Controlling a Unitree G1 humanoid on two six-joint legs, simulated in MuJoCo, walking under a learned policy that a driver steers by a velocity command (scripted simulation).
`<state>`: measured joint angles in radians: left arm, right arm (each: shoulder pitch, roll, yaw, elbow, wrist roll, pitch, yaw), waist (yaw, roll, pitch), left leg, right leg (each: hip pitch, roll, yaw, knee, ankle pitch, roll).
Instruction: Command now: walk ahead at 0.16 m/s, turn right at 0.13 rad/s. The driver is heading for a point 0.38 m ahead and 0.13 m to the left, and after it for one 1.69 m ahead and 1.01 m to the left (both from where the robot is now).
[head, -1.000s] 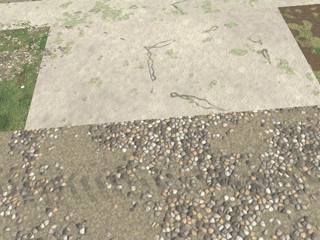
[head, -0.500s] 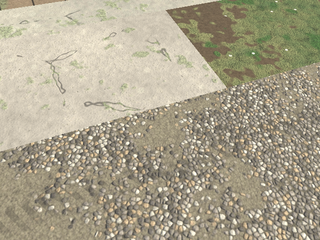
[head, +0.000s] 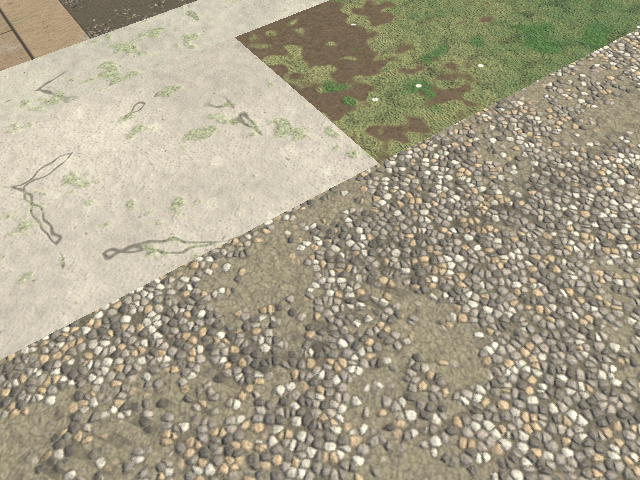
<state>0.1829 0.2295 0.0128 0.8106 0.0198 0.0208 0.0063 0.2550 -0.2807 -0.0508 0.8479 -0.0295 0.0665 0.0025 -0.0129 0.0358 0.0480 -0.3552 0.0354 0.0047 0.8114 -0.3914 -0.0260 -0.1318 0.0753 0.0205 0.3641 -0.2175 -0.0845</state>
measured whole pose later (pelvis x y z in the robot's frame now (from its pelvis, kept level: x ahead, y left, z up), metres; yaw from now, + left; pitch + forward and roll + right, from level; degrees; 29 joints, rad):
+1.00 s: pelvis +0.42 +0.01 +0.00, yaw +12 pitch +0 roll -1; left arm 0.37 0.23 0.04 0.96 0.02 -0.10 0.01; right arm 0.17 -0.26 -0.06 0.88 -0.03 0.00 0.05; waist 0.02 0.03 0.05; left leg -0.67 0.10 0.00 0.99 -0.08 0.06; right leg -0.03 0.04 -0.23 0.25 -0.23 -0.07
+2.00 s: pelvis +0.93 +0.22 +0.00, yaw +48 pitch +1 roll -1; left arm 0.30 0.26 0.04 0.81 0.02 -0.09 0.00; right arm 0.22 -0.32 -0.07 0.77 -0.04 0.00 0.05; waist 0.01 0.06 0.03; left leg -0.58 0.02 -0.04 1.12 -0.26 0.05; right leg -0.16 0.01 -0.14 0.35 -0.20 -0.04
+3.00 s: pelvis +1.24 +0.67 -0.01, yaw +59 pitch +0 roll +0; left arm 0.26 0.24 0.05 0.88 0.02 -0.06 -0.01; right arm 0.30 -0.25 -0.04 0.92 -0.03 -0.06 0.01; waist -0.01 0.03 0.05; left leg -0.41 0.02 -0.02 1.14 -0.30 0.08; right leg -0.25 0.05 -0.10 0.42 -0.17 -0.09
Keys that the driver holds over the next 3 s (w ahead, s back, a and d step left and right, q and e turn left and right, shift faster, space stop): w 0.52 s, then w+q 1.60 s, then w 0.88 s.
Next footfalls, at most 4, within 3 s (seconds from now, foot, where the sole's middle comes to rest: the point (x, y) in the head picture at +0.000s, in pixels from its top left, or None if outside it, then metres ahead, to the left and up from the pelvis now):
0.20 left None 0.07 0.12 -0.78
0.68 right None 0.43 -0.06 -0.78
1.22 left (275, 404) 0.67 0.16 -0.78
1.76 right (273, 274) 1.03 0.18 -0.78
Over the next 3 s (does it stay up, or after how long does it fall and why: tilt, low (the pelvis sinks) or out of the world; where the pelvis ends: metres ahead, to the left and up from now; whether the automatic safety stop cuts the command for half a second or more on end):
stays up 1.24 0.67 -0.01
